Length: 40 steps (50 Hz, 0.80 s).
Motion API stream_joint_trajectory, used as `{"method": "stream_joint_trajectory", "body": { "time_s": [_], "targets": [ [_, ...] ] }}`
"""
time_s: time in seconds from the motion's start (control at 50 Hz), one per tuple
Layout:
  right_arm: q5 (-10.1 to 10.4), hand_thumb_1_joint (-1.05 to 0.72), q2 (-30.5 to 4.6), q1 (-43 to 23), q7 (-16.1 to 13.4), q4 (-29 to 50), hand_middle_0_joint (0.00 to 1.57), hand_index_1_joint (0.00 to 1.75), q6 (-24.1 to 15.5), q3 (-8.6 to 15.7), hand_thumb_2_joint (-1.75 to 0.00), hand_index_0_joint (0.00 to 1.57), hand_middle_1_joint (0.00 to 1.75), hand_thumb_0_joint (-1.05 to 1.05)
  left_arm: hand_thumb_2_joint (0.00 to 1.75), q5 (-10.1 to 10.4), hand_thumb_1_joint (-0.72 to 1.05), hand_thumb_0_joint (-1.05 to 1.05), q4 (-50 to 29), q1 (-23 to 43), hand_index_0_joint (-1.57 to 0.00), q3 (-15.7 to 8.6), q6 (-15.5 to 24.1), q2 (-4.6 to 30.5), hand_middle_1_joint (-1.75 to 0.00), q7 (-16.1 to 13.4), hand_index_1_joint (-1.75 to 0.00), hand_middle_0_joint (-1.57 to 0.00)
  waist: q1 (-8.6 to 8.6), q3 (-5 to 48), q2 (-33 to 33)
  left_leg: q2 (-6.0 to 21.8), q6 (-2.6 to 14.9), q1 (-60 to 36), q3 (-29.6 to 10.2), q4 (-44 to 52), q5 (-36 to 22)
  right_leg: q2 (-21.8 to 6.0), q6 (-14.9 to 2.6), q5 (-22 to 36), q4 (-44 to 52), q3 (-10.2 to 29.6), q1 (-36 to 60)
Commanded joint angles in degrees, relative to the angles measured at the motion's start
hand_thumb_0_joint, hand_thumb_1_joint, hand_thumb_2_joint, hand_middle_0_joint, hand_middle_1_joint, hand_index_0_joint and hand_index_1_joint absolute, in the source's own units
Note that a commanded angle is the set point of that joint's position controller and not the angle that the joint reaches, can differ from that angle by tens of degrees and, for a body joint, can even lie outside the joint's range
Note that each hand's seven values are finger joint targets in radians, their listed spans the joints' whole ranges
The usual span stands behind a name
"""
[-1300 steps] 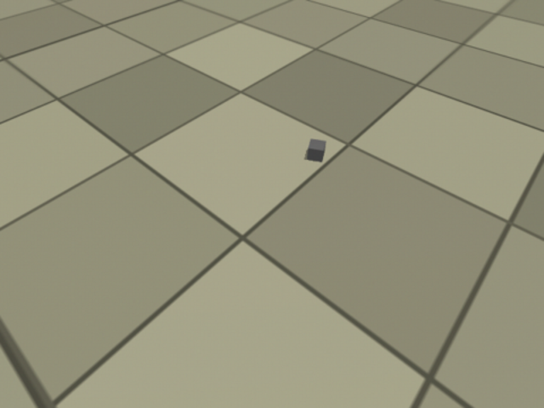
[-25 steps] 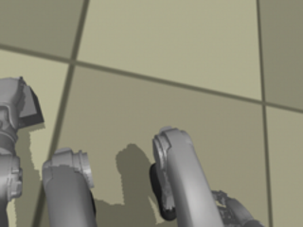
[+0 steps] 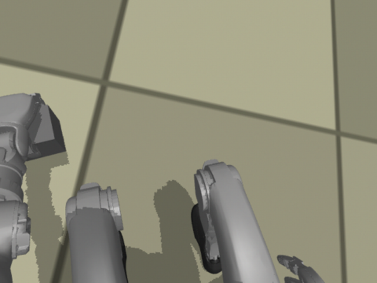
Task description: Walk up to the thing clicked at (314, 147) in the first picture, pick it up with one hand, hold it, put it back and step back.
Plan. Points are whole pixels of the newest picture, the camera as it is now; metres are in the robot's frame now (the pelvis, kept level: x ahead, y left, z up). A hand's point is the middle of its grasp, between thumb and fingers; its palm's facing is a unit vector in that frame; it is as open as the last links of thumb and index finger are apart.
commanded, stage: lift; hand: left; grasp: from above
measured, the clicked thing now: (36, 133) +0.46 +0.27 -0.20
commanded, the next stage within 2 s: hold in 1.50 s
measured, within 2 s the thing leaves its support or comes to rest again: neither
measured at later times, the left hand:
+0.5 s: hand out of the picture +0.40 +0.28 -0.02, palm faces -0.44 -0.12 -0.89, open 11.3 cm
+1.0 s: hand out of the picture +0.34 +0.26 +0.19, palm faces -0.47 -0.14 -0.87, open 11.3 cm
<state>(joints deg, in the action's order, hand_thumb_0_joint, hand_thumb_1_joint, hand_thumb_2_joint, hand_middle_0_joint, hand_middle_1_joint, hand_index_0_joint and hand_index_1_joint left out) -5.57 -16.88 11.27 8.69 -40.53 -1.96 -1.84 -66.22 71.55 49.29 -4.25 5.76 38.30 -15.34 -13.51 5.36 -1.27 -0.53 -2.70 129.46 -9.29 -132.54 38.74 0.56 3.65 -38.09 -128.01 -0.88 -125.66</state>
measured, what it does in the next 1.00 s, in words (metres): rises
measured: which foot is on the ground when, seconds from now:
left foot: down 0.00-1.00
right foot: down 0.00-1.00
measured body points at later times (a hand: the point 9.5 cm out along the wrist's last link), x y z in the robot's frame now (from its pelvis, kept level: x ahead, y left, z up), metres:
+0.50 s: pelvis +0.00 +0.00 +0.11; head +0.19 +0.05 +0.51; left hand +0.42 +0.29 +0.03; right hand +0.13 -0.27 -0.01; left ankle +0.08 +0.14 -0.32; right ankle +0.10 -0.14 -0.32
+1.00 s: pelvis +0.03 +0.00 +0.28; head +0.13 +0.02 +0.72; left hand +0.37 +0.26 +0.24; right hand +0.16 -0.25 +0.16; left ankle +0.08 +0.14 -0.32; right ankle +0.10 -0.14 -0.32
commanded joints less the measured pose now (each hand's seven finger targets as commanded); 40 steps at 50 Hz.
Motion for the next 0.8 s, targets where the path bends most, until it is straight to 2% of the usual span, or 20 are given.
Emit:
{"method": "stream_joint_trajectory", "body": {
  "time_s": [0.0,0.02,0.08,0.1,0.14,0.16,0.2,0.22,0.26,0.34,0.36,0.42,0.44,0.48,0.58,0.62,0.64,0.66,0.68,0.78],
  "targets": [
    [1.2,-0.91,-13.2,10.0,-1.6,2.3,0.20,0.30,0.2,5.5,-0.90,0.20,0.30,0.00,0.94,1.6,0.81,0.00,-16.1,20.3,-1.16,-2.8,-0.9,18.4,-0.71,-1.7,-0.72,-1.17,2.06,44.7,-17.9,-0.6,3.70,-34.6,8.1,17.7,-9.8,0.8,-5.83,12.2,15.2,-6.1,23.9],
    [1.5,-0.90,-13.4,10.1,-1.8,2.6,0.20,0.30,0.4,5.8,-0.90,0.20,0.30,0.00,0.96,1.5,0.81,0.00,-16.6,18.8,-1.16,-3.3,-1.2,18.9,-0.72,-1.4,-0.73,-1.18,2.66,45.3,-17.4,-0.6,3.71,-35.5,7.9,18.2,-10.3,0.7,-5.82,12.5,15.4,-6.1,24.2],
    [2.1,-0.90,-12.9,9.7,-2.5,3.5,0.20,0.30,0.9,6.1,-0.90,0.20,0.30,0.00,0.97,2.4,0.83,0.00,-21.4,19.2,-1.18,-1.4,-1.6,16.2,-0.71,0.1,-0.72,-1.19,1.94,44.2,-17.5,-0.6,3.65,-37.0,7.5,20.1,-9.7,0.5,-5.96,12.0,17.0,-5.9,23.5],
    [2.2,-0.90,-12.7,9.6,-2.7,3.9,0.20,0.30,1.0,6.4,-0.90,0.20,0.30,0.00,0.98,2.7,0.81,0.00,-22.4,18.5,-1.16,-1.9,-1.7,17.2,-0.70,0.5,-0.72,-1.18,2.41,45.1,-17.3,-0.5,3.79,-38.1,7.6,20.7,-9.3,0.5,-5.85,11.6,17.9,-5.5,24.4],
    [2.4,-0.90,-12.2,9.6,-3.1,4.5,0.20,0.30,1.3,6.4,-0.90,0.20,0.30,0.00,1.00,3.2,0.79,0.00,-22.5,13.9,-1.15,-1.5,-2.2,15.7,-0.72,1.2,-0.74,-1.17,3.02,43.7,-15.9,-0.5,3.90,-38.1,8.0,22.1,-8.7,0.5,-5.56,11.1,19.8,-5.1,26.3],
    [2.6,-0.90,-12.0,8.9,-3.3,5.1,0.20,0.30,1.4,6.5,-0.90,0.20,0.30,0.00,1.00,4.1,0.80,0.00,-26.8,15.6,-1.16,-1.8,-2.2,16.5,-0.73,1.3,-0.75,-1.17,3.37,45.7,-15.8,-0.5,4.03,-38.5,8.2,22.4,-8.6,0.5,-5.54,10.9,20.7,-4.8,27.3],
    [2.9,-0.90,-11.8,9.0,-3.7,5.4,0.20,0.30,1.6,6.7,-0.90,0.20,0.30,0.00,1.01,4.5,0.81,0.00,-25.6,11.3,-1.16,-0.3,-3.1,13.0,-0.73,2.2,-0.75,-1.18,3.06,43.6,-15.2,-0.3,3.73,-40.8,7.3,24.6,-8.3,0.3,-5.55,10.7,21.5,-4.9,26.3],
    [3.2,-0.90,-11.6,8.8,-3.9,5.8,0.20,0.30,1.7,6.9,-0.90,0.20,0.30,0.00,1.03,5.0,0.79,0.00,-29.1,12.6,-1.15,0.1,-3.1,13.0,-0.72,2.6,-0.75,-1.17,3.12,44.5,-16.2,-0.2,3.70,-42.4,7.4,25.4,-9.0,0.3,-5.60,11.3,22.2,-4.8,26.9],
    [3.7,-0.90,-11.8,8.6,-4.4,6.2,0.20,0.30,2.0,7.3,-0.90,0.20,0.30,0.00,1.02,5.4,0.78,0.00,-31.5,9.3,-1.13,-0.9,-3.9,13.8,-0.72,3.2,-0.74,-1.16,4.36,45.9,-16.8,-0.2,3.46,-45.1,6.8,27.8,-10.3,0.1,-5.65,12.1,23.1,-4.7,28.4],
    [4.2,-0.89,-10.8,6.9,-5.4,7.4,0.20,0.30,2.4,7.7,-0.90,0.20,0.30,0.00,0.99,7.3,0.83,0.00,-37.3,6.9,-1.16,0.4,-5.3,11.2,-0.73,4.1,-0.75,-1.18,4.28,44.4,-15.6,0.0,3.40,-48.7,6.4,31.8,-9.1,0.0,-5.43,11.2,27.0,-4.2,30.7],
    [4.3,-0.89,-10.5,6.6,-5.7,7.9,0.20,0.30,2.5,7.7,-0.90,0.20,0.30,0.00,1.00,7.6,0.82,0.00,-39.8,6.7,-1.16,-0.1,-5.5,12.4,-0.74,4.2,-0.75,-1.17,4.83,45.2,-15.7,0.0,3.53,-49.6,7.0,32.4,-8.7,0.2,-5.41,10.7,28.5,-3.9,32.8],
    [4.5,-0.89,-10.1,5.9,-6.5,7.9,0.20,0.30,2.8,7.7,-0.90,0.20,0.30,0.00,1.00,8.4,0.83,0.00,-41.2,3.0,-1.16,-0.1,-6.9,11.3,-0.71,4.9,-0.73,-1.18,5.29,44.1,-13.9,0.1,3.50,-52.4,6.8,35.7,-8.4,-0.1,-5.09,10.6,31.3,-3.5,35.9],
    [4.7,-0.89,-9.9,5.5,-6.9,8.1,0.20,0.30,2.8,7.8,-0.90,0.20,0.30,0.00,0.99,8.8,0.83,0.00,-43.3,2.5,-1.16,1.5,-7.2,8.8,-0.71,5.2,-0.73,-1.18,5.13,43.7,-15.4,0.2,3.30,-54.3,6.6,37.3,-8.8,-0.2,-5.07,10.9,32.2,-3.5,36.1],
    [5.0,-0.89,-9.9,5.0,-7.4,8.1,0.20,0.30,2.9,7.7,-0.90,0.20,0.30,0.00,1.00,8.9,0.81,0.00,-43.7,1.1,-1.15,1.1,-8.2,9.6,-0.71,5.7,-0.73,-1.17,5.52,42.8,-14.5,0.6,3.17,-57.2,5.8,39.7,-9.7,-0.1,-4.97,11.4,33.6,-3.6,37.8],
    [5.6,-0.89,-8.6,3.9,-8.5,8.1,0.20,0.30,3.2,7.3,-0.90,0.20,0.30,0.00,0.99,10.0,0.80,0.00,-47.5,-4.0,-1.14,3.1,-9.8,6.2,-0.69,6.7,-0.72,-1.16,6.22,41.0,-12.0,0.5,3.32,-62.3,7.0,44.7,-12.6,0.0,-4.70,13.3,40.2,-2.7,45.5],
    [5.8,-0.89,-8.3,3.5,-8.9,8.1,0.20,0.30,3.2,7.1,-0.90,0.20,0.30,0.00,0.98,10.3,0.80,0.00,-47.9,-8.0,-1.14,2.4,-10.5,6.9,-0.70,7.0,-0.72,-1.16,7.53,41.4,-10.6,0.5,3.55,-65.3,7.7,46.2,-15.0,0.1,-4.55,14.9,42.9,-2.3,49.4],
    [5.9,-0.89,-8.0,3.3,-9.1,8.2,0.20,0.30,3.2,7.2,-0.90,0.20,0.30,0.00,0.99,10.7,0.79,0.00,-50.0,-8.6,-1.13,4.1,-10.6,4.3,-0.70,7.3,-0.72,-1.15,6.96,41.1,-10.4,0.5,3.54,-66.1,7.8,47.3,-15.8,0.1,-4.47,15.6,44.0,-2.1,51.0],
    [6.1,-0.89,-7.9,2.9,-9.3,8.3,0.20,0.30,3.2,7.2,-0.90,0.20,0.30,0.00,0.99,10.9,0.79,0.00,-51.1,-8.2,-1.13,3.6,-10.8,5.2,-0.70,7.3,-0.72,-1.15,7.36,41.0,-9.5,0.6,3.54,-67.6,7.7,48.6,-15.7,0.2,-4.44,15.8,45.4,-1.9,53.0],
    [6.3,-0.89,-7.7,2.7,-9.6,8.2,0.20,0.30,3.3,6.9,-0.90,0.20,0.30,0.00,0.98,11.0,0.79,0.00,-49.6,-11.0,-1.13,3.5,-11.3,5.2,-0.69,7.3,-0.72,-1.15,7.53,38.5,-8.5,0.6,3.56,-68.2,7.8,50.1,-15.2,0.1,-4.32,15.5,47.2,-1.8,54.3],
    [6.8,-0.88,-7.0,2.0,-10.8,7.7,0.20,0.30,3.1,6.4,-0.89,0.20,0.30,0.00,1.00,11.0,0.77,0.00,-49.7,-11.1,-1.12,5.1,-12.3,2.7,-0.65,7.3,-0.69,-1.16,7.50,31.9,-7.3,1.1,3.12,-73.1,7.1,58.7,-10.8,0.3,-4.25,12.3,54.2,-1.4,60.3]
  ]
}}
